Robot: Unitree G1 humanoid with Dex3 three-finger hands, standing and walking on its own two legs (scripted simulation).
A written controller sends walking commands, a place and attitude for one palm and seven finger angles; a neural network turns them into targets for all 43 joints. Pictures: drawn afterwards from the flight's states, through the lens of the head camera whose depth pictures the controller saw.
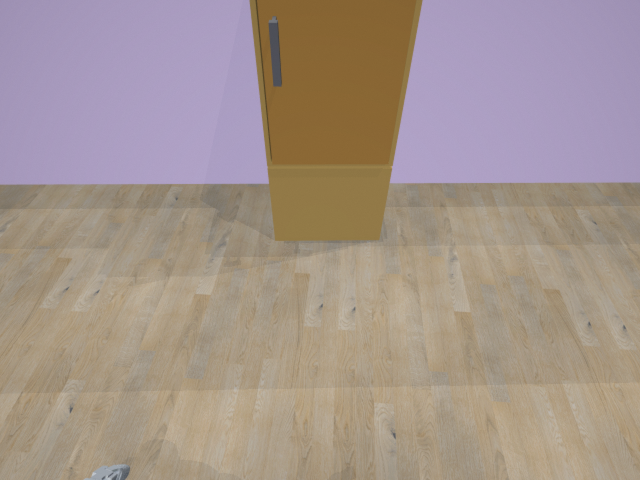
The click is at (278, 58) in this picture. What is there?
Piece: cupboard door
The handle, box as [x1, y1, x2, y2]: [269, 16, 281, 86]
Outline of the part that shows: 273,16 272,19 269,20 273,86 280,86 281,78 277,20 275,16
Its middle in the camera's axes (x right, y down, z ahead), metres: -0.13 -0.52 +1.07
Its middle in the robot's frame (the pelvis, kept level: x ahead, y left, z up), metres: +1.15 +0.20 +0.05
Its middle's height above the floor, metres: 0.82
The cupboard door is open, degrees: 0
